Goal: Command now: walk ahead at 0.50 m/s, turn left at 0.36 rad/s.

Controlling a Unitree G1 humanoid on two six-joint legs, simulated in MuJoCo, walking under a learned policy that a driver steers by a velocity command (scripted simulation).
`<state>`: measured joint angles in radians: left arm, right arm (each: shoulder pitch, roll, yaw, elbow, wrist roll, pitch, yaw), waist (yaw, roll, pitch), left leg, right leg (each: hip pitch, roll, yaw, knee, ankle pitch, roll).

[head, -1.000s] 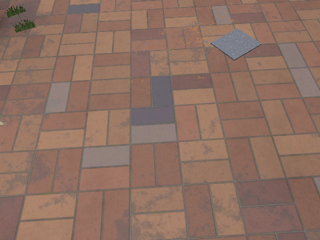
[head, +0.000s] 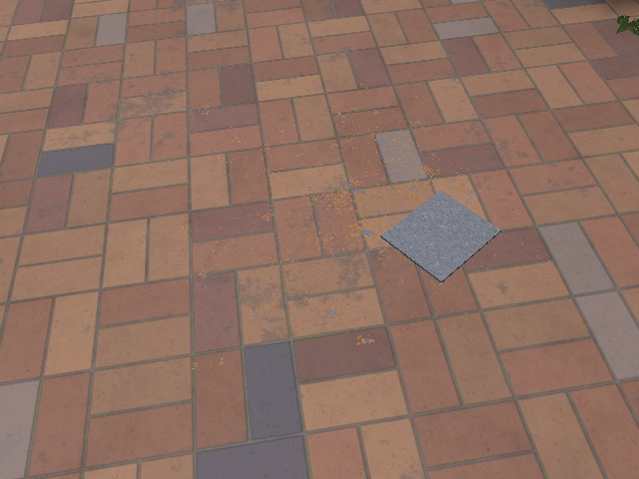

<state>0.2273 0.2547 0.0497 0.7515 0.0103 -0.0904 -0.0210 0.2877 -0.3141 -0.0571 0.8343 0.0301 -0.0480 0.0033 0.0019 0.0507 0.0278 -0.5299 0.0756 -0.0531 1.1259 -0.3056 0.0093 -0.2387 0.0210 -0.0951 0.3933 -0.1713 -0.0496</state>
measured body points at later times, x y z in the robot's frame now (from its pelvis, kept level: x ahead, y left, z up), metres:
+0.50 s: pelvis +0.27 +0.07 -0.01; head +0.31 +0.09 +0.44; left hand +0.32 +0.37 -0.12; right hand +0.47 -0.16 -0.11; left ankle +0.30 +0.15 -0.74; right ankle +0.24 -0.10 -0.65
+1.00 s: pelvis +0.57 +0.11 +0.00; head +0.59 +0.11 +0.45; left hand +0.54 +0.40 -0.11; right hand +0.78 -0.09 -0.12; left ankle +0.46 +0.20 -0.66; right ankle +0.64 +0.04 -0.74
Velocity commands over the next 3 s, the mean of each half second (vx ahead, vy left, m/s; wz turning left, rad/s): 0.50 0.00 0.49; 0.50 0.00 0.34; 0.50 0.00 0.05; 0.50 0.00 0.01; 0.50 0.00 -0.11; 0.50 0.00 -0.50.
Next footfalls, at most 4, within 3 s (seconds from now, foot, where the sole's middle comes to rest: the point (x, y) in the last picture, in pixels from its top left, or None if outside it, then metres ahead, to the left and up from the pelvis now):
0.36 left None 0.34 0.16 -0.78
0.82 right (324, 392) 0.68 0.06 -0.78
1.36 left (181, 336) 0.83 0.40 -0.78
1.88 right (232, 221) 1.20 0.31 -0.78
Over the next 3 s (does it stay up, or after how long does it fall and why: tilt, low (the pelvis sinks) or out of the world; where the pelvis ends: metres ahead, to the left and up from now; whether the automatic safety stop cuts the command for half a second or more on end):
stays up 1.55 0.55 -0.02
